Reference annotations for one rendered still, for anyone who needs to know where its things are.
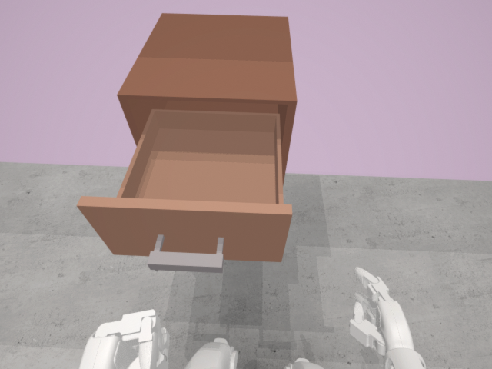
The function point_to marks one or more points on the cabinet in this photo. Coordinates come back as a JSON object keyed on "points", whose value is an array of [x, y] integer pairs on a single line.
{"points": [[235, 63]]}

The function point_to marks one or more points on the right robot forearm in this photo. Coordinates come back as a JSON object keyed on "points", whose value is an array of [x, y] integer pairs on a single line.
{"points": [[403, 358]]}

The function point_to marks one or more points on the drawer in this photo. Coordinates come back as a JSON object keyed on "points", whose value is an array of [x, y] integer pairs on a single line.
{"points": [[197, 176]]}

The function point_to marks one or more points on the robot left thigh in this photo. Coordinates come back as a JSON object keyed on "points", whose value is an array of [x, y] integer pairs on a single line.
{"points": [[214, 355]]}

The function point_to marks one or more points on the handle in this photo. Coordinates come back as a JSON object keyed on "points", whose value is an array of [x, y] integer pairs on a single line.
{"points": [[177, 261]]}

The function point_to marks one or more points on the robot right hand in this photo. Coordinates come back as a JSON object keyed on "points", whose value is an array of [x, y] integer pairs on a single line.
{"points": [[386, 327]]}

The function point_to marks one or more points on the robot left hand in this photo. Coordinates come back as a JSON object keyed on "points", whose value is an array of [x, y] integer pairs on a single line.
{"points": [[135, 342]]}

